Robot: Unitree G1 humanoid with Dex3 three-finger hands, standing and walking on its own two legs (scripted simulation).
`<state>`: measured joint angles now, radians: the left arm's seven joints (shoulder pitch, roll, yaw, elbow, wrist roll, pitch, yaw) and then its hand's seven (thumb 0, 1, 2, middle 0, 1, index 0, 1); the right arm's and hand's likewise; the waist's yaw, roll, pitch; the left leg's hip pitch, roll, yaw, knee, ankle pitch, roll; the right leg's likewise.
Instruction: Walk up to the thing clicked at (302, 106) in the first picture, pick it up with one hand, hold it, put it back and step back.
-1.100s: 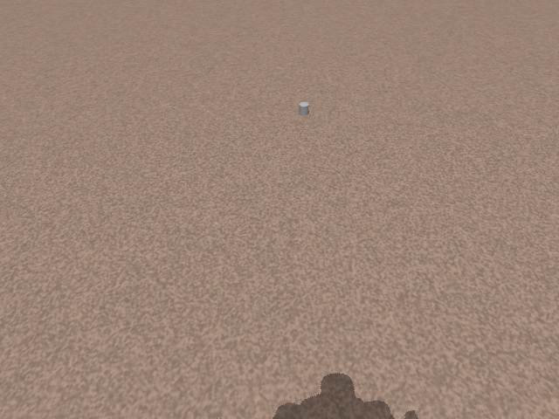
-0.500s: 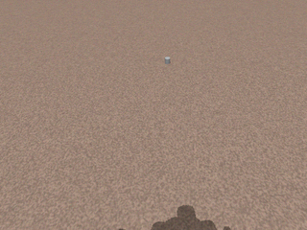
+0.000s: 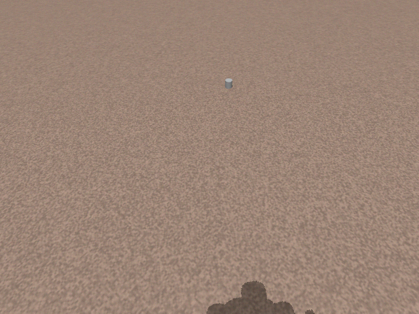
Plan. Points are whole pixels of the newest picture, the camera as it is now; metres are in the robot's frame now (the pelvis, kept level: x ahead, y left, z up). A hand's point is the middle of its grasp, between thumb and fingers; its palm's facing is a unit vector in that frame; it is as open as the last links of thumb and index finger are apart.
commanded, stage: stand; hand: left
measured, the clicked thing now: (228, 83) +2.04 -0.16 -0.75
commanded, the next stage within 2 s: walk up in 0.02 s
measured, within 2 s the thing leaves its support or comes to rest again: neither
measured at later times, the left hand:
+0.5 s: hand (148, 284) +0.23 +0.16 -0.13, palm faces -0.07 -0.90 -0.42, open 7.4 cm
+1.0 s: hand (173, 195) +0.49 +0.13 -0.17, palm faces -0.19 -0.91 -0.36, open 7.4 cm
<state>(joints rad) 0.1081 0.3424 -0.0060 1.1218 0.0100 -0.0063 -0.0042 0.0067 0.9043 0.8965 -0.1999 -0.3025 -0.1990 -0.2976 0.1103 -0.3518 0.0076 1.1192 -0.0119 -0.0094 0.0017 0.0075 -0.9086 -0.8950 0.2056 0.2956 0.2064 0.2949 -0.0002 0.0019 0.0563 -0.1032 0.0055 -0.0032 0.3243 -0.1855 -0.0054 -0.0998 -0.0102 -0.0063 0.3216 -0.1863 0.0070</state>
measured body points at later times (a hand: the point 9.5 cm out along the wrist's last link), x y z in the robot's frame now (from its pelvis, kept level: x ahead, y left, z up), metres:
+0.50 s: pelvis +0.13 -0.12 -0.02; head +0.11 -0.15 +0.42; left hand +0.23 +0.21 -0.10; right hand +0.16 -0.46 -0.16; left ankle +0.06 +0.04 -0.68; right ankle +0.16 -0.23 -0.75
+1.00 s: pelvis +0.41 -0.13 -0.02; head +0.45 -0.13 +0.43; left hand +0.50 +0.18 -0.14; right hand +0.48 -0.46 -0.12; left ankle +0.48 -0.01 -0.75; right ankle +0.27 -0.24 -0.66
